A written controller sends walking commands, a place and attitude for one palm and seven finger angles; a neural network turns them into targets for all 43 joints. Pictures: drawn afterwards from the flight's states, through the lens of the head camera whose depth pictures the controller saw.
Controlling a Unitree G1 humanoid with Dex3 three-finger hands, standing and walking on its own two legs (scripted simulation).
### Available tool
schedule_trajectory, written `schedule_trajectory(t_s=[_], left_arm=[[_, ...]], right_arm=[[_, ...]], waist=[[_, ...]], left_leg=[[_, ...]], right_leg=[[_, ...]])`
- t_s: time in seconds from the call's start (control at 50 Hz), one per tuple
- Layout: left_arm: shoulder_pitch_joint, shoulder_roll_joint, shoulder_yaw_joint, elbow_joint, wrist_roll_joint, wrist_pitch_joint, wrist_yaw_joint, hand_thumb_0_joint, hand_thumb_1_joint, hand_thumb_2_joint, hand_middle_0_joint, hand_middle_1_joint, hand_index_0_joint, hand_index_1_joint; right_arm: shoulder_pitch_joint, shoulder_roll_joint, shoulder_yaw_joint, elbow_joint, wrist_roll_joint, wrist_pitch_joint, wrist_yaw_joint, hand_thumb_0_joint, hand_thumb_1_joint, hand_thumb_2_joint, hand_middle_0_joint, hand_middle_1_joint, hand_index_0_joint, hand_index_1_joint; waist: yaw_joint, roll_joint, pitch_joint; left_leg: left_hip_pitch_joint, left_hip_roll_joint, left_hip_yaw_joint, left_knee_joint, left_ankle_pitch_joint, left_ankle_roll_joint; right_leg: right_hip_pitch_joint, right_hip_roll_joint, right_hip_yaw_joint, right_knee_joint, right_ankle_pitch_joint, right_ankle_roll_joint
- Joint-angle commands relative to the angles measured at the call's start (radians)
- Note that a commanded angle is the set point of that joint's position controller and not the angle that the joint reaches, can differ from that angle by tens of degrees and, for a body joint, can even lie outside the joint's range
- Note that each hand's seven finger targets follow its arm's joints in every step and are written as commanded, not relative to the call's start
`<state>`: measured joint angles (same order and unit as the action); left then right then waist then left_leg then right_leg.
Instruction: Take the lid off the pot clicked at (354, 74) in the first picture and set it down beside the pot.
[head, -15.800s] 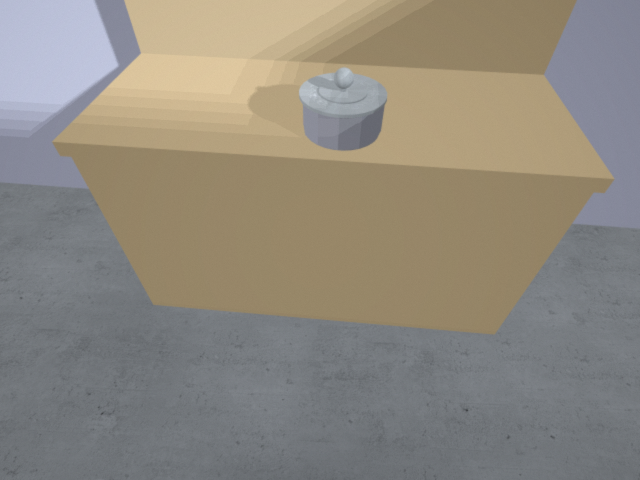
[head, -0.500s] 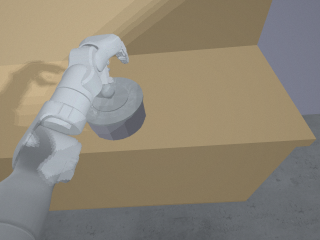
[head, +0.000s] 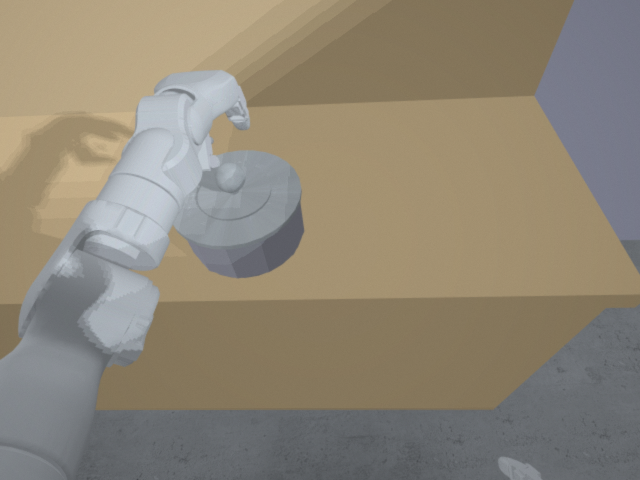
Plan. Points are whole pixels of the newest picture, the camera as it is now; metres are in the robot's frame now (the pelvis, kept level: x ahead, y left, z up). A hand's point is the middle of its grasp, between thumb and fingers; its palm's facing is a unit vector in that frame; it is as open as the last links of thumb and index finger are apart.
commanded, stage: move the open hand above the knob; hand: left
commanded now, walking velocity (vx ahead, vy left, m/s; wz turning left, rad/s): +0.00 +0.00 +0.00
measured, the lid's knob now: (229, 177) +0.51 +0.12 +0.09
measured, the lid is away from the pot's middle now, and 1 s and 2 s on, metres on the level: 0.00 0.00 0.00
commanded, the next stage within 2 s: lower the open fingers around the knob in 0.26 s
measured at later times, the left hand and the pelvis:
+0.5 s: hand (207, 139) +0.49 +0.12 +0.18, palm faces -0.29 -0.04 -0.96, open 10.1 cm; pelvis +0.00 +0.01 +0.00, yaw +0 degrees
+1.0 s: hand (220, 169) +0.48 +0.12 +0.14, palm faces -0.36 -0.05 -0.93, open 10.1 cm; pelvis +0.00 +0.00 +0.00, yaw -1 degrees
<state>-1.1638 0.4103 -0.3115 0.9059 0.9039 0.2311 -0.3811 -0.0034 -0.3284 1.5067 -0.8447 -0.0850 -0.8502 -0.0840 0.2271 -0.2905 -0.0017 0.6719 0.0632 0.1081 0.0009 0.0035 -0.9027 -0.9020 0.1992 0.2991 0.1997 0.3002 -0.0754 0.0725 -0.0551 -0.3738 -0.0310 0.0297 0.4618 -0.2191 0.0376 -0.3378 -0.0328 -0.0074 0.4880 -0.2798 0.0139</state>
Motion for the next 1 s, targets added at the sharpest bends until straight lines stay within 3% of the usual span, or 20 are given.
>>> schedule_trajectory(t_s=[0.0,0.02,0.04,0.08,0.12,0.22,0.28,0.34,0.46,0.52,0.54,0.6,0.62,0.64,0.74,0.82,0.84,0.9,0.94,0.98], left_arm=[[-0.628,0.261,0.135,-0.250,0.011,-0.028,0.027,0.000,-0.336,1.507,-0.838,-0.081,-0.838,-0.081],[-0.650,0.224,0.101,-0.240,0.005,-0.028,0.029,0.000,-0.336,1.507,-0.838,-0.081,-0.838,-0.081],[-0.648,0.272,0.148,-0.214,0.006,-0.027,0.039,0.000,-0.336,1.507,-0.838,-0.081,-0.838,-0.081],[-0.624,0.235,0.122,-0.191,-0.001,-0.028,0.050,0.000,-0.336,1.507,-0.838,-0.081,-0.838,-0.081],[-0.562,0.273,0.156,-0.126,0.021,-0.019,0.061,0.000,-0.336,1.507,-0.838,-0.081,-0.838,-0.081],[-0.460,0.168,0.088,-0.108,0.028,-0.008,0.046,0.000,-0.336,1.507,-0.838,-0.081,-0.838,-0.081],[-0.527,0.193,0.103,-0.189,0.011,-0.021,0.035,0.000,-0.336,1.507,-0.838,-0.081,-0.838,-0.081],[-0.636,0.281,0.152,-0.264,0.014,-0.042,0.042,0.000,-0.336,1.507,-0.838,-0.081,-0.838,-0.081],[-0.479,0.156,0.077,-0.073,0.008,0.012,0.022,0.000,-0.336,1.507,-0.838,-0.081,-0.838,-0.081],[-0.461,0.119,0.058,-0.125,0.004,0.003,0.010,0.000,-0.336,1.507,-0.838,-0.081,-0.838,-0.081],[-0.465,0.120,0.054,-0.125,0.005,0.000,0.008,0.000,-0.336,1.507,-0.838,-0.081,-0.838,-0.081],[-0.569,0.247,0.137,-0.224,0.011,-0.030,0.024,0.000,-0.336,1.507,-0.838,-0.081,-0.838,-0.081],[-0.618,0.218,0.108,-0.259,0.010,-0.040,0.031,0.000,-0.336,1.507,-0.838,-0.081,-0.838,-0.081],[-0.607,0.249,0.137,-0.244,0.014,-0.044,0.043,0.000,-0.336,1.507,-0.838,-0.081,-0.838,-0.081],[-0.465,0.181,0.099,-0.005,0.015,0.004,0.080,0.000,-0.336,1.507,-0.838,-0.081,-0.838,-0.081],[-0.537,0.148,0.070,-0.137,0.019,-0.020,0.075,0.000,-0.336,1.507,-0.838,-0.081,-0.838,-0.081],[-0.544,0.148,0.066,-0.138,0.021,-0.024,0.071,0.000,-0.336,1.507,-0.838,-0.081,-0.838,-0.081],[-0.499,0.246,0.148,-0.098,0.016,-0.036,0.066,0.000,-0.336,1.507,-0.838,-0.081,-0.838,-0.081],[-0.523,0.261,0.145,-0.093,0.011,-0.041,0.069,0.000,-0.336,1.507,-0.838,-0.081,-0.838,-0.081],[-0.542,0.187,0.089,-0.127,0.005,-0.057,0.072,0.000,-0.336,1.507,-0.838,-0.081,-0.838,-0.081]], right_arm=[[0.014,-0.117,-0.042,-0.102,0.000,-0.029,-0.009,0.000,-0.900,-0.900,0.200,0.300,0.200,0.300],[0.012,-0.110,-0.037,-0.103,0.004,-0.035,-0.014,0.000,-0.900,-0.900,0.200,0.300,0.200,0.300],[0.029,-0.113,-0.037,-0.089,0.002,-0.039,-0.019,0.000,-0.900,-0.900,0.200,0.300,0.200,0.300],[0.034,-0.116,-0.037,-0.085,0.002,-0.039,-0.021,0.000,-0.900,-0.900,0.200,0.300,0.200,0.300],[0.034,-0.119,-0.032,-0.082,-0.001,-0.037,-0.018,0.000,-0.900,-0.900,0.200,0.300,0.200,0.300],[0.010,-0.113,-0.033,-0.108,-0.002,-0.022,0.004,0.000,-0.900,-0.900,0.200,0.300,0.200,0.300],[0.017,-0.115,-0.042,-0.116,-0.003,-0.019,-0.002,0.000,-0.900,-0.900,0.200,0.300,0.200,0.300],[0.027,-0.111,-0.040,-0.112,-0.001,-0.040,-0.016,0.000,-0.900,-0.900,0.200,0.300,0.200,0.300],[0.045,-0.118,-0.039,-0.079,0.005,-0.038,-0.003,0.000,-0.900,-0.900,0.200,0.300,0.200,0.300],[0.027,-0.117,-0.043,-0.095,0.000,-0.031,0.005,0.000,-0.900,-0.900,0.200,0.300,0.200,0.300],[0.025,-0.118,-0.043,-0.097,0.000,-0.029,0.003,0.000,-0.900,-0.900,0.200,0.300,0.200,0.300],[0.029,-0.120,-0.041,-0.106,-0.003,-0.031,-0.009,0.000,-0.900,-0.900,0.200,0.300,0.200,0.300],[0.028,-0.111,-0.041,-0.109,-0.001,-0.040,-0.012,0.000,-0.900,-0.900,0.200,0.300,0.200,0.300],[0.037,-0.109,-0.042,-0.102,-0.002,-0.046,-0.016,0.000,-0.900,-0.900,0.200,0.300,0.200,0.300],[0.052,-0.123,-0.035,-0.063,0.009,-0.029,-0.017,0.000,-0.900,-0.900,0.200,0.300,0.200,0.300],[0.034,-0.111,-0.041,-0.097,-0.003,-0.040,-0.013,0.000,-0.900,-0.900,0.200,0.300,0.200,0.300],[0.037,-0.111,-0.042,-0.091,-0.003,-0.039,-0.014,0.000,-0.900,-0.900,0.200,0.300,0.200,0.300],[0.057,-0.121,-0.044,-0.085,-0.003,-0.035,-0.027,0.000,-0.900,-0.900,0.200,0.300,0.200,0.300],[0.053,-0.123,-0.037,-0.081,0.005,-0.033,-0.036,0.000,-0.900,-0.900,0.200,0.300,0.200,0.300],[0.058,-0.116,-0.043,-0.081,0.005,-0.041,-0.035,0.000,-0.900,-0.900,0.200,0.300,0.200,0.300]], waist=[[-0.036,-0.109,-0.472],[-0.044,-0.100,-0.450],[-0.037,-0.128,-0.439],[-0.038,-0.115,-0.414],[-0.021,-0.130,-0.405],[-0.009,-0.099,-0.392],[-0.024,-0.113,-0.435],[-0.029,-0.102,-0.472],[-0.027,-0.129,-0.342],[-0.022,-0.117,-0.364],[-0.028,-0.118,-0.359],[-0.022,-0.112,-0.432],[-0.031,-0.084,-0.445],[-0.026,-0.091,-0.445],[-0.036,-0.165,-0.278],[-0.033,-0.061,-0.435],[-0.040,-0.080,-0.448],[-0.037,-0.146,-0.430],[-0.043,-0.165,-0.398],[-0.052,-0.115,-0.392]], left_leg=[[0.348,-0.016,-0.038,0.019,0.365,0.041],[0.343,-0.020,-0.038,0.012,0.345,0.042],[0.329,-0.016,-0.041,0.007,0.340,0.041],[0.319,-0.014,-0.039,0.004,0.351,0.039],[0.293,-0.012,-0.035,0.000,0.358,0.036],[0.297,-0.007,-0.036,0.009,0.397,0.029],[0.328,-0.010,-0.036,0.020,0.402,0.041],[0.357,-0.013,-0.044,0.006,0.360,0.044],[0.305,-0.013,-0.050,-0.002,0.344,0.032],[0.323,-0.014,-0.046,0.006,0.352,0.032],[0.319,-0.016,-0.040,0.006,0.325,0.035],[0.330,-0.016,-0.047,0.001,0.324,0.039],[0.351,-0.019,-0.046,0.003,0.325,0.040],[0.354,-0.016,-0.051,0.003,0.327,0.041],[0.224,-0.009,-0.031,-0.023,0.195,0.031],[0.321,-0.016,-0.038,0.009,0.282,0.034],[0.332,-0.013,-0.041,0.014,0.291,0.036],[0.278,-0.016,-0.024,0.014,0.269,0.047],[0.238,-0.018,-0.016,0.000,0.231,0.049],[0.270,-0.014,-0.021,0.009,0.269,0.048]], right_leg=[[0.078,0.047,-0.024,-0.032,0.440,-0.039],[0.061,0.047,-0.028,-0.036,0.425,-0.040],[0.072,0.049,-0.032,-0.036,0.424,-0.040],[0.050,0.046,-0.035,-0.038,0.418,-0.044],[0.063,0.047,-0.033,-0.032,0.423,-0.043],[0.036,0.045,-0.043,-0.023,0.403,-0.043],[0.055,0.044,-0.034,-0.037,0.422,-0.042],[0.078,0.048,-0.029,-0.042,0.413,-0.040],[0.001,0.055,-0.052,-0.037,0.362,-0.043],[0.006,0.052,-0.050,-0.035,0.363,-0.043],[0.002,0.051,-0.046,-0.042,0.357,-0.042],[0.064,0.050,-0.034,-0.039,0.386,-0.044],[0.058,0.050,-0.033,-0.039,0.388,-0.044],[0.061,0.052,-0.033,-0.040,0.383,-0.045],[-0.014,0.058,-0.047,-0.048,0.280,-0.043],[0.016,0.050,-0.034,-0.030,0.345,-0.047],[0.018,0.051,-0.034,-0.031,0.351,-0.045],[0.068,0.051,-0.024,-0.043,0.391,-0.039],[0.076,0.048,-0.021,-0.048,0.390,-0.036],[0.033,0.048,-0.027,-0.046,0.388,-0.040]])
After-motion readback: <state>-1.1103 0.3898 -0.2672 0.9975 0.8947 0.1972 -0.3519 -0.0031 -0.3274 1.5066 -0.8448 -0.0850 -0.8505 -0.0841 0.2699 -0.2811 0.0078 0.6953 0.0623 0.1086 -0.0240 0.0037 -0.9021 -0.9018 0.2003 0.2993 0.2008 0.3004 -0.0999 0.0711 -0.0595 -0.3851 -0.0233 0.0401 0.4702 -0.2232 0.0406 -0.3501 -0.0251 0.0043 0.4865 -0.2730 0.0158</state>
